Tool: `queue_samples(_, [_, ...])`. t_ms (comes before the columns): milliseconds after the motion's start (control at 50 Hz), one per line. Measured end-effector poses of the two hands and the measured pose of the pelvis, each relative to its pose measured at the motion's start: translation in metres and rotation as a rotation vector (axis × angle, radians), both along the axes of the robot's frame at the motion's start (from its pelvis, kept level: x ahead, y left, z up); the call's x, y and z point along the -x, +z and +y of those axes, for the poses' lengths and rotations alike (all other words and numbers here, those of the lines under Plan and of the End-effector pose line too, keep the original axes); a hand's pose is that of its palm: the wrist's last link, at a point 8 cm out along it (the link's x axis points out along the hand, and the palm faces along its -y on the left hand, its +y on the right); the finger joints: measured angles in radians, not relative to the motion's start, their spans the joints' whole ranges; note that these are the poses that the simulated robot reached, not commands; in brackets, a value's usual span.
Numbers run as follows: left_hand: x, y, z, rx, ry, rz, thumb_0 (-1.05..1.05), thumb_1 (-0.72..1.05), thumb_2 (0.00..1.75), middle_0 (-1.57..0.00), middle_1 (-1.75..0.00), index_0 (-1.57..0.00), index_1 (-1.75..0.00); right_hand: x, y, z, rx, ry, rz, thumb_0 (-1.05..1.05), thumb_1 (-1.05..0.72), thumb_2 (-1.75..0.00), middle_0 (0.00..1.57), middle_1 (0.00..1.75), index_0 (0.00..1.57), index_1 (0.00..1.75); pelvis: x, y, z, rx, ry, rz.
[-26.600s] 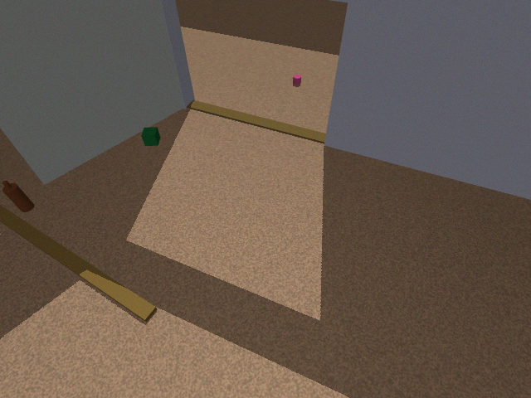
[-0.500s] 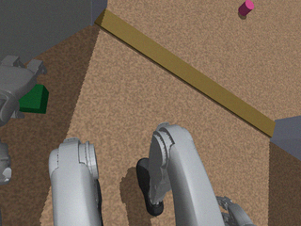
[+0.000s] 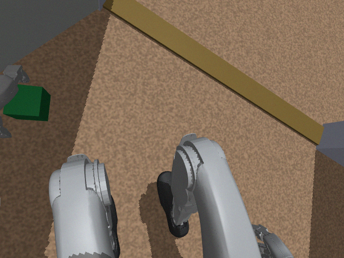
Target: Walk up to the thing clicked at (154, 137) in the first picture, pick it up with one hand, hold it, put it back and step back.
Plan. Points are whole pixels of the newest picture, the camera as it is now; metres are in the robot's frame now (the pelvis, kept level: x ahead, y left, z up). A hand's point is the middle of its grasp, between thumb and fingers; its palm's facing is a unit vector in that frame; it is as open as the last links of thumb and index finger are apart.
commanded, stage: close in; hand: left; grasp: from above
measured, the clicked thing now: (29, 103) +0.48 +0.29 -0.28
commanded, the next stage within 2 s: rest palm in 0.10 s
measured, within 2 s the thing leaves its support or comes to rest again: neither
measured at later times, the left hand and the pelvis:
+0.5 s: hand (21, 103) +0.46 +0.29 -0.22, palm faces -0.42 +0.01 -0.91, open 14.3 cm; pelvis +0.00 +0.01 -0.01, yaw -1 degrees
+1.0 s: hand (24, 112) +0.44 +0.29 -0.24, palm faces -0.49 -0.06 -0.87, open 14.3 cm; pelvis +0.00 +0.01 -0.02, yaw -4 degrees
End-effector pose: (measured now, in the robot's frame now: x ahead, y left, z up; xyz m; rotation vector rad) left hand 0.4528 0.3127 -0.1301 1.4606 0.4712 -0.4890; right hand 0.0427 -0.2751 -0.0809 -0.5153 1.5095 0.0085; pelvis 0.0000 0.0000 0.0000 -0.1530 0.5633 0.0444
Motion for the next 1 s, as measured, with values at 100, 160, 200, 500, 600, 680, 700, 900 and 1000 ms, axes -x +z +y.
queue_samples(100, [0.006, -0.002, -0.009, 0.092, -0.126, -0.084, 0.0, -0.53, 0.99, -0.09, -1.01, -0.1, -1.0, -0.014, 0.01, -0.004, 0.049, 0.057, 0.003, 0.01, -0.93, -0.9, 0.2, 0.3, 0.21, 0.3, -0.001, -0.002, 0.003, 0.019, -0.008, -0.026])
queue_samples(160, [0.008, -0.002, -0.012, 0.118, -0.144, -0.146, 0.0, -0.52, 0.99, -0.09, -1.01, -0.1, -0.99, -0.024, 0.014, -0.004, 0.072, 0.071, -0.018, 0.01, -0.93, -0.9, 0.2, 0.3, 0.21, 0.3, -0.003, -0.003, 0.005, 0.025, -0.011, -0.032])
queue_samples(200, [0.01, -0.005, -0.012, 0.108, -0.151, -0.164, 0.0, -0.51, 0.99, -0.09, -1.0, -0.09, -0.99, -0.031, 0.016, -0.003, 0.081, 0.075, -0.039, 0.01, -0.93, -0.9, 0.2, 0.3, 0.21, 0.3, -0.004, -0.004, 0.007, 0.028, -0.013, -0.031])
queue_samples(500, [-0.011, -0.03, -0.025, -0.044, -0.037, -0.185, 0.0, -0.53, 1.03, -0.09, -0.95, -0.07, -0.95, -0.023, 0.0, 0.019, -0.032, 0.069, -0.096, 0.0, -0.92, -0.9, 0.2, 0.3, 0.21, 0.3, -0.005, -0.012, 0.007, 0.017, -0.015, -0.002])
queue_samples(600, [-0.027, -0.038, -0.017, -0.05, 0.056, -0.158, 0.0, -0.54, 1.03, -0.08, -0.95, -0.06, -0.96, -0.002, -0.003, 0.016, -0.032, 0.024, -0.06, 0.0, -0.92, -0.9, 0.2, 0.3, 0.21, 0.3, -0.007, -0.018, 0.004, 0.015, -0.019, -0.006])
queue_samples(680, [-0.025, -0.046, -0.011, -0.063, 0.066, -0.1, 0.0, -0.54, 1.03, -0.08, -0.96, -0.06, -0.97, 0.015, -0.002, 0.014, -0.029, -0.009, 0.003, 0.0, -0.92, -0.9, 0.2, 0.3, 0.21, 0.3, -0.008, -0.018, 0.003, 0.018, -0.022, -0.01])
queue_samples(700, [-0.023, -0.048, -0.009, -0.061, 0.063, -0.084, 0.0, -0.54, 1.03, -0.08, -0.96, -0.06, -0.97, 0.018, -0.002, 0.014, -0.03, -0.013, 0.02, 0.0, -0.92, -0.9, 0.2, 0.3, 0.21, 0.3, -0.008, -0.018, 0.003, 0.02, -0.024, -0.011])
queue_samples(900, [-0.004, -0.051, -0.009, 0.052, -0.031, -0.067, 0.0, -0.55, 1.03, -0.08, -0.95, -0.06, -0.97, 0.019, 0.008, 0.011, 0.01, 0.055, 0.066, 0.01, -0.92, -0.9, 0.2, 0.3, 0.21, 0.3, -0.003, -0.016, 0.002, 0.036, -0.034, -0.059])
queue_samples(1000, [0.003, -0.049, -0.019, 0.083, -0.116, -0.117, 0.0, -0.54, 1.03, -0.08, -0.94, -0.06, -0.96, 0.002, 0.014, 0.009, 0.053, 0.099, 0.019, 0.01, -0.92, -0.9, 0.2, 0.3, 0.21, 0.3, -0.003, -0.017, 0.006, 0.053, -0.042, -0.071])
